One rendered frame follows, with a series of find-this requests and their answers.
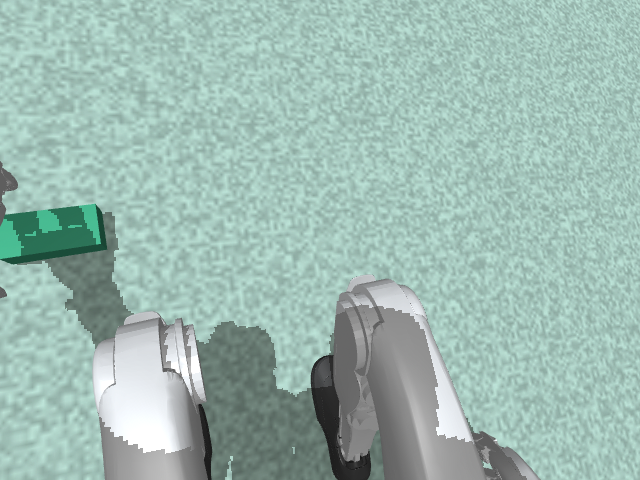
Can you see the left robot hand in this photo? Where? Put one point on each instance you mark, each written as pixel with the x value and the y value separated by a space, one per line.
pixel 7 183

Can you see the right robot foot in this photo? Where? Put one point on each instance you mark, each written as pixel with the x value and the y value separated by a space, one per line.
pixel 326 405

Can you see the right robot hand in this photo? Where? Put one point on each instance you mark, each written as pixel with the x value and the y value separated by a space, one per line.
pixel 505 462

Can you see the small box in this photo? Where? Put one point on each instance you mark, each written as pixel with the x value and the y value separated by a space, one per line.
pixel 52 233

